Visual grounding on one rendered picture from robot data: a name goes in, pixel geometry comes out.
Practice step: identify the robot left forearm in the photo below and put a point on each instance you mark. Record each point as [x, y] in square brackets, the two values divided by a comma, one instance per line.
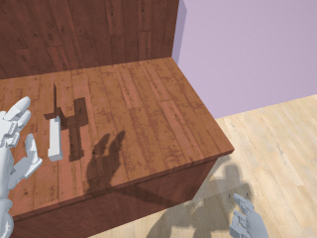
[6, 220]

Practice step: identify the tap lever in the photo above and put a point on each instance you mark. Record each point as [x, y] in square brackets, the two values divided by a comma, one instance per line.
[54, 152]

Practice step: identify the left robot hand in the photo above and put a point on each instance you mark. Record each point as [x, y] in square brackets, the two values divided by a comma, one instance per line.
[11, 124]

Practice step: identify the right robot hand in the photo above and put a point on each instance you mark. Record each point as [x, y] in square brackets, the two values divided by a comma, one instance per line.
[252, 225]

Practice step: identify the counter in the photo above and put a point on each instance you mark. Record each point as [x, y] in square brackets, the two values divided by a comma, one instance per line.
[136, 138]

